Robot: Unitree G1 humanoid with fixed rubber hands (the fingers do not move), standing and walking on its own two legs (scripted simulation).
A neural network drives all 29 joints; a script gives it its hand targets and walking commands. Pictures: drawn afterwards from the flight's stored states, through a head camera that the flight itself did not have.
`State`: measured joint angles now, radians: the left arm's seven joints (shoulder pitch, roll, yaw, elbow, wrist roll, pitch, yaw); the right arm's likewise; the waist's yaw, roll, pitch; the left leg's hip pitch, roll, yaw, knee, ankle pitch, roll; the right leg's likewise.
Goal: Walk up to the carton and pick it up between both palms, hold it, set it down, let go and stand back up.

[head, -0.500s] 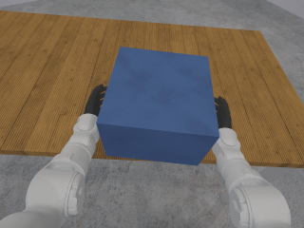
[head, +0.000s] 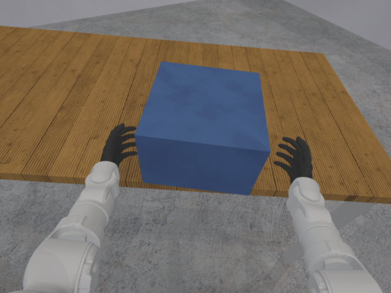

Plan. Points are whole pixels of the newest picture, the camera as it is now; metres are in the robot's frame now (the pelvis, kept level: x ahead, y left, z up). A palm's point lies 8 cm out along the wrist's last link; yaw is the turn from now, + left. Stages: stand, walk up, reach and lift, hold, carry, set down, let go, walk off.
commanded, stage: set down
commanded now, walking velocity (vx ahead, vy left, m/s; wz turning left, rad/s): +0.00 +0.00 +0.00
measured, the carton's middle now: (203, 125) +0.51 -0.04 +0.05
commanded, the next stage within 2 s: none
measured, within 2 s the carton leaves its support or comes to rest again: neither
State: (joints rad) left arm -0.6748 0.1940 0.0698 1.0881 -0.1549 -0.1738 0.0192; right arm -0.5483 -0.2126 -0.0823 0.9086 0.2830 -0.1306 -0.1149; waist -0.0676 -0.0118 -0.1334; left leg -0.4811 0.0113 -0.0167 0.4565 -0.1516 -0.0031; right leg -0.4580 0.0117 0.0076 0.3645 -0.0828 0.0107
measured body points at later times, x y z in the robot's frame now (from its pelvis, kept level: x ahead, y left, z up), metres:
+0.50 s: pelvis +0.00 +0.00 +0.00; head +0.00 +0.02 +0.45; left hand +0.35 +0.19 +0.04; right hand +0.31 -0.24 +0.06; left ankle +0.04 +0.11 -0.74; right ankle +0.05 -0.13 -0.74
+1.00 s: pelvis -0.01 +0.00 +0.00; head -0.04 +0.02 +0.45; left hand +0.29 +0.21 +0.06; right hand +0.24 -0.23 +0.07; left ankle +0.04 +0.11 -0.74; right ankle +0.05 -0.13 -0.74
